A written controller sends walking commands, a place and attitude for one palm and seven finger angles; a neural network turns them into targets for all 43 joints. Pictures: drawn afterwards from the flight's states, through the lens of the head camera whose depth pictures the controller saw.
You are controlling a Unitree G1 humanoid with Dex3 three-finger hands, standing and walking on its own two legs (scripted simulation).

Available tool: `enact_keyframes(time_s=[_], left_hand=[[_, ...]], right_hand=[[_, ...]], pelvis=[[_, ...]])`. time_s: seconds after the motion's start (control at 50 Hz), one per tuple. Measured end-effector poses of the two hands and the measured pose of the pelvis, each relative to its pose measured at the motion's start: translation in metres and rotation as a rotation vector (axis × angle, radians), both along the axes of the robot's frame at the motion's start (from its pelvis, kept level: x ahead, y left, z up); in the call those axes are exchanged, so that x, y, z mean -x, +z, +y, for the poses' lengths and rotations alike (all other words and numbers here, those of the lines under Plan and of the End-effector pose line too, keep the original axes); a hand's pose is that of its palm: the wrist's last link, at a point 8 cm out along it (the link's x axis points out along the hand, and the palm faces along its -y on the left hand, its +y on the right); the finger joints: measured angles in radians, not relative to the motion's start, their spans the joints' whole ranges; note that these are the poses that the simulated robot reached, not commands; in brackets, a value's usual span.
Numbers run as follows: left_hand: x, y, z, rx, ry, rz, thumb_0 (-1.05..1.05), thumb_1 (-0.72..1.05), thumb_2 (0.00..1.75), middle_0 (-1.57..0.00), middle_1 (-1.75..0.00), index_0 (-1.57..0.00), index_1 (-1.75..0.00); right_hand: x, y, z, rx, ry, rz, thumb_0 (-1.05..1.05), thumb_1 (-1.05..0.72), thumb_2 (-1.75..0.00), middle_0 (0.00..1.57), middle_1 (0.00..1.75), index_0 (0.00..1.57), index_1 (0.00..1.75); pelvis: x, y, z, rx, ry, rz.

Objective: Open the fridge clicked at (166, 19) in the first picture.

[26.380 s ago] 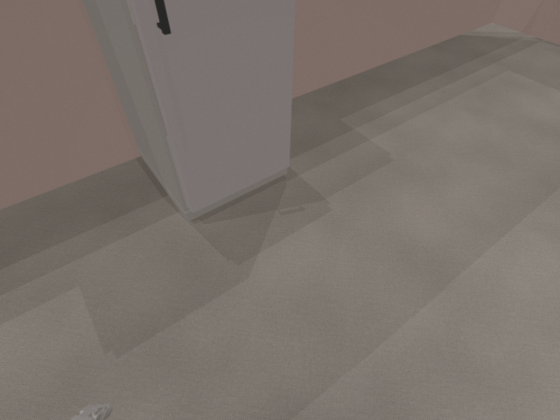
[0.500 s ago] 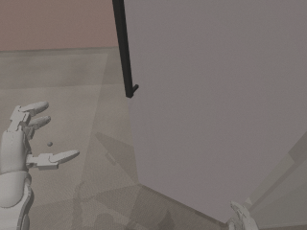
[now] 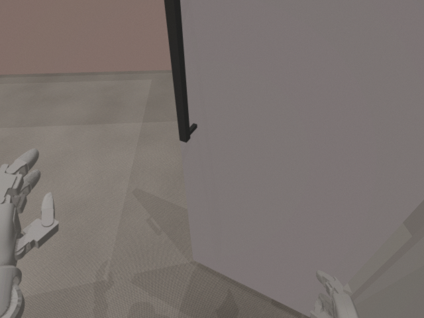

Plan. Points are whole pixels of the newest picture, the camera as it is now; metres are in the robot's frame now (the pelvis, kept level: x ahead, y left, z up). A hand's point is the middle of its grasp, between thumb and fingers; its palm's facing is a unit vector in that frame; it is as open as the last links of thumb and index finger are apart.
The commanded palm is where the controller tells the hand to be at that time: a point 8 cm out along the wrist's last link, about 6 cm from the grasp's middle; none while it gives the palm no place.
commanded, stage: draw the hand back to the body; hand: left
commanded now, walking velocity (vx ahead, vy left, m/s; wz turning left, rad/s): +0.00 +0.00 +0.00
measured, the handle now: (184, 76) +0.49 +0.14 +0.24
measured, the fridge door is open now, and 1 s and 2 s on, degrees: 60 60 60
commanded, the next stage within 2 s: step back with the hand held close in 0.26 s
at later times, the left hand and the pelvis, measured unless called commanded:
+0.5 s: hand (59, 215) +0.19 +0.26 +0.16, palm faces +0.47 -0.79 -0.39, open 7.4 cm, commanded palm +0.13 +0.29 +0.17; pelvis -0.01 -0.01 +0.00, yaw +0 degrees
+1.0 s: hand (13, 262) +0.12 +0.29 +0.15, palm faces +0.47 -0.76 -0.45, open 7.4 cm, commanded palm +0.06 +0.32 +0.17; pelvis -0.08 +0.02 -0.02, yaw +0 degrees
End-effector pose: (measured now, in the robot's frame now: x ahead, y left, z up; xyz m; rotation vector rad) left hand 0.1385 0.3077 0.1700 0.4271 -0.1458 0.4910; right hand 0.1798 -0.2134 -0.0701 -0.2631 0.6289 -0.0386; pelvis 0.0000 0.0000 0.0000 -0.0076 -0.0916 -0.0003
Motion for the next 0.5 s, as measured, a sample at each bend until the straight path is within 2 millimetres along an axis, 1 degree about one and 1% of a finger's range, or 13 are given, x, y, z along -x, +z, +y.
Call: enact_keyframes(time_s=[0.08,0.18,0.38,0.5], left_hand=[[0.002,0.001,0.0,0.004,0.012,-0.01,0.01,0.84,0.87,-0.21,-0.33,-0.21,-0.33],[0.0,0.001,-0.003,0.007,0.005,-0.015,0.01,0.87,0.88,-0.21,-0.31,-0.21,-0.31],[-0.002,-0.002,-0.01,0.008,-0.016,0.007,0.02,0.89,0.89,-0.21,-0.3,-0.21,-0.3],[-0.009,0.007,-0.009,-0.057,-0.037,-0.034,0.02,0.89,0.89,-0.21,-0.3,-0.21,-0.3]], right_hand=[[0.001,-0.001,0.001,0.0,0.008,0.004,0.02,-0.91,-0.9,0.2,0.3,0.2,0.3],[0.004,-0.002,0.001,-0.006,0.005,0.008,0.02,-0.91,-0.9,0.21,0.3,0.2,0.3],[0.014,-0.005,-0.01,-0.001,-0.025,0.025,0.02,-0.91,-0.9,0.21,0.3,0.2,0.3],[0.017,-0.005,-0.016,0.007,-0.05,0.045,0.02,-0.91,-0.9,0.21,0.3,0.2,0.3]], pelvis=[[0.002,0.0,-0.001,-0.001,0.004,-0.002],[0.003,0.0,-0.004,-0.001,0.004,-0.005],[0.004,0.001,-0.008,0.0,-0.003,-0.007],[0.009,-0.001,-0.006,0.013,-0.003,0.046]])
